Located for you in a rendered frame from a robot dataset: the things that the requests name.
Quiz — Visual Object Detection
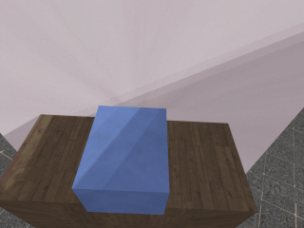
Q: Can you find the carton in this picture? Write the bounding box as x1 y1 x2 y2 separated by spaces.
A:
71 105 170 215

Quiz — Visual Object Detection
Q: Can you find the pedestal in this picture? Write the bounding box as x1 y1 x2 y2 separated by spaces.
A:
0 114 258 228

